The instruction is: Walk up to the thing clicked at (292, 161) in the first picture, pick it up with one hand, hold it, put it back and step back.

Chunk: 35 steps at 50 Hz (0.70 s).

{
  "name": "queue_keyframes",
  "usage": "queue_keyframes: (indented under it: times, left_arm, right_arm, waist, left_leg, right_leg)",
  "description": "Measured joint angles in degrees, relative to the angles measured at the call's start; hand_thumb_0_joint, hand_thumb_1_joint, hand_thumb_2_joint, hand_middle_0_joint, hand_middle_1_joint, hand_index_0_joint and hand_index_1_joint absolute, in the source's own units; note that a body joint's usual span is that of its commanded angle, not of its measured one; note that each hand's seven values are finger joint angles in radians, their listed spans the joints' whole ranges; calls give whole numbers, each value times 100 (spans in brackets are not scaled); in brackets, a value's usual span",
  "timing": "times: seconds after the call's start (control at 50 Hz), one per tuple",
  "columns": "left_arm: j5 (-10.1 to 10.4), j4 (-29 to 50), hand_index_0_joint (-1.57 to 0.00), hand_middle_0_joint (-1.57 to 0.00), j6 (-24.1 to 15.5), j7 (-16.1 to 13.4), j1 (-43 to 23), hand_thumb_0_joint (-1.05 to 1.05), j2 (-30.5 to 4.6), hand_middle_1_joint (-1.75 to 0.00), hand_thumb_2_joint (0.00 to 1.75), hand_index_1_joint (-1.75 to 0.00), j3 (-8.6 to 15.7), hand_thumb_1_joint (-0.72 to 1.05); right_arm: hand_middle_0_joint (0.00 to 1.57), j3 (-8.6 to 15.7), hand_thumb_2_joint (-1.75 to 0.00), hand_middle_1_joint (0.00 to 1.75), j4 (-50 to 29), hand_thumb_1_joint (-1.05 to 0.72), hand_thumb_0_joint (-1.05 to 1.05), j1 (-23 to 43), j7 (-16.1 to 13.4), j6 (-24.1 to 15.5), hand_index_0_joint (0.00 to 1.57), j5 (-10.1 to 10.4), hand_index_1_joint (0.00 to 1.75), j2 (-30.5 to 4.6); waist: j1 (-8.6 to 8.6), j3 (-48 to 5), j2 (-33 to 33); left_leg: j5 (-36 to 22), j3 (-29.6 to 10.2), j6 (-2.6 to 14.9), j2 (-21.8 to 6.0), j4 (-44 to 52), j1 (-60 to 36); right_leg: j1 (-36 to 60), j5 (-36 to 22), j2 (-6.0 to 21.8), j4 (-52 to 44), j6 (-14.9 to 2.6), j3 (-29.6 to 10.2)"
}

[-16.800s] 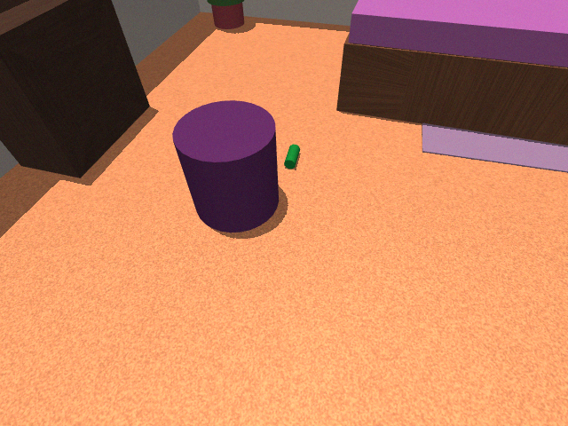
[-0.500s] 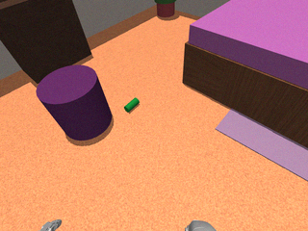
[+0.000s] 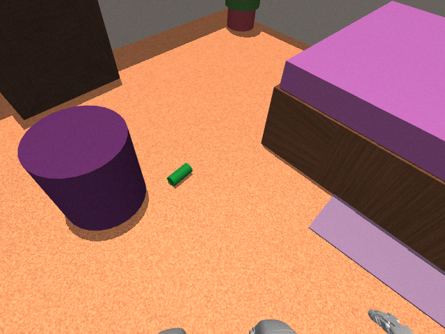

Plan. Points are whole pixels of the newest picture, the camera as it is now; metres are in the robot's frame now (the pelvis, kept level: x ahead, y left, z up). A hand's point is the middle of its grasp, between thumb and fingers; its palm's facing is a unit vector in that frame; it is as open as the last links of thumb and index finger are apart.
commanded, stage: walk up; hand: left
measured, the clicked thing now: (180, 174) +0.98 +0.21 -0.73
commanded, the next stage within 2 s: none
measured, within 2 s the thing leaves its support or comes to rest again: neither
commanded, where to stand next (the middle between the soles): +0.54 -0.02 m, yaw +0 degrees
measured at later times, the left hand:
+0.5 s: hand (122, 271) +0.25 +0.22 -0.11, palm faces +0.01 -0.91 -0.42, open 7.3 cm
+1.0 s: hand (125, 210) +0.41 +0.26 -0.14, palm faces -0.05 -0.94 -0.35, open 7.3 cm
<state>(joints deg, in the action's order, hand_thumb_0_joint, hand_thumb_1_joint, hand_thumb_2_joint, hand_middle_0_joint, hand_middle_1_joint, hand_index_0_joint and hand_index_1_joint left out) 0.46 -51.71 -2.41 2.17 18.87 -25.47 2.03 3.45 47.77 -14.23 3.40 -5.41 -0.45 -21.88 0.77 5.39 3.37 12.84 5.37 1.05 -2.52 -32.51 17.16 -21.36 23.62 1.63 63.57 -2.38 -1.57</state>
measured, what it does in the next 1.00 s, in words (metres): walks ahead: right foot, then left foot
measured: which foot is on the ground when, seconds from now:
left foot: down 0.00-0.28, up 0.30-0.68, down 0.70-1.00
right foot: up 0.00-0.24, down 0.26-0.72, up 0.74-1.00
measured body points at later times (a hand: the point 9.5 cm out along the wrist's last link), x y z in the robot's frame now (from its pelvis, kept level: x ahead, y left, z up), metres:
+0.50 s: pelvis +0.20 -0.05 +0.01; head +0.21 -0.09 +0.46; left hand +0.25 +0.27 -0.08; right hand +0.27 -0.37 -0.12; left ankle +0.25 +0.10 -0.68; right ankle +0.22 -0.16 -0.73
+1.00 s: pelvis +0.36 -0.02 +0.01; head +0.38 -0.01 +0.46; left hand +0.41 +0.30 -0.11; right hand +0.43 -0.34 -0.09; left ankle +0.38 +0.10 -0.73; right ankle +0.45 -0.17 -0.69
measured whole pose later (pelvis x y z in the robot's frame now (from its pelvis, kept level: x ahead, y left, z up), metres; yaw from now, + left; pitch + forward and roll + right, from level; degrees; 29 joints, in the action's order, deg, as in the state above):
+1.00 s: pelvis +0.36 -0.02 +0.01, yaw +1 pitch -3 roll +1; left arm -0.3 -50.6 -2.6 2.9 17.8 -24.4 2.1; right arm 2.7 46.8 -18.0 3.1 -4.3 -0.8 -22.9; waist -0.6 5.1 2.4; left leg 14.4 5.8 1.7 -1.4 -28.1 10.8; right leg -27.4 18.1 5.3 48.6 -0.2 0.4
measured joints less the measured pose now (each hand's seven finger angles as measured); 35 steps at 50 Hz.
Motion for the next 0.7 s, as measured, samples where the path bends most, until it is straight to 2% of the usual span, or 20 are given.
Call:
queue_keyframes:
  times: [0.1,0.16,0.22,0.26,0.28,0.3,0.36,0.4,0.54,0.62,0.7]
  left_arm:
    - [-52,84,-20,-21,-14,134,-111,0,0,-30,90,-30,33,91]
    - [-91,97,-20,-21,-4,208,-212,0,38,-30,90,-30,59,91]
    - [-111,88,-20,-21,-37,247,-285,0,68,-30,90,-30,94,91]
    - [-121,115,-21,-21,-123,237,-289,0,48,-30,90,-30,126,91]
    - [-135,117,-21,-21,-182,201,-328,0,82,-30,90,-30,158,91]
    - [-138,146,-21,-21,-232,159,-360,0,118,-30,90,-30,170,91]
    - [-62,257,-21,-21,-296,99,-362,0,242,-30,90,-30,94,91]
    - [-42,296,-21,-21,-300,69,-301,0,329,-30,90,-30,38,91]
    - [-87,360,-21,-21,-282,58,-10,0,301,-30,90,-30,22,90]
    - [-86,364,-21,-21,-256,60,159,0,178,-30,90,-30,52,90]
    - [-83,287,-21,-21,-172,38,319,0,47,-30,90,-30,42,90]
  right_arm:
    - [20,-63,-90,30,-21,-90,1,-241,-18,10,21,-29,30,-31]
    - [20,-48,-90,30,-6,-90,1,-382,-1,24,21,-28,30,-125]
    - [20,-21,-90,30,35,-90,1,-506,7,82,21,-14,30,-231]
    - [20,-11,-90,30,52,-90,1,-602,-5,140,21,1,30,-289]
    - [20,2,-90,30,88,-90,1,-612,-27,172,21,6,30,-325]
    - [20,9,-90,30,147,-90,1,-585,-56,225,21,14,30,-328]
    - [20,-22,-90,30,293,-91,1,-432,-94,340,20,24,30,-334]
    - [20,-24,-90,30,317,-91,1,-345,-76,333,20,42,30,-356]
    - [20,17,-90,30,253,-91,1,-191,109,323,20,-64,30,-282]
    - [20,30,-90,30,279,-91,1,-127,159,329,20,-109,30,-240]
    - [20,55,-90,30,262,-91,1,-94,162,245,20,-117,30,-228]
  waist:
    - [-69,-43,-8]
    - [-136,-50,-103]
    - [-192,-100,-232]
    - [-203,-149,-331]
    - [-194,-128,-477]
    - [-173,-108,-565]
    - [-53,-75,-638]
    - [-3,-84,-723]
    - [101,-126,-724]
    - [176,-121,-630]
    - [172,-176,-455]
  left_leg:
    - [137,67,-14,12,464,-586]
    - [336,74,-66,3,526,-850]
    - [672,61,-188,-51,356,-1028]
    - [1069,5,-239,-148,-69,-1039]
    - [1264,-84,-140,-289,-529,-926]
    - [1375,-270,-57,-296,-1169,-705]
    - [1350,-577,39,21,-2768,52]
    - [1089,-598,52,47,-2974,451]
    - [359,-487,-107,-214,-1438,1070]
    - [-21,-429,-110,-275,-589,979]
    - [-326,-300,-27,-151,-58,578]
  right_leg:
    - [-583,-355,335,-1091,170,165]
    - [-656,-758,454,-1869,183,236]
    - [-488,-1139,439,-2567,151,319]
    - [-196,-1436,326,-2977,119,408]
    - [-151,-1455,221,-2847,138,495]
    - [-140,-1277,170,-2652,144,560]
    - [96,-998,183,-2628,103,577]
    - [358,-1011,162,-2908,87,610]
    - [1017,-916,69,-3550,60,747]
    - [1262,-617,34,-3500,148,819]
    - [1382,-60,145,-3049,301,849]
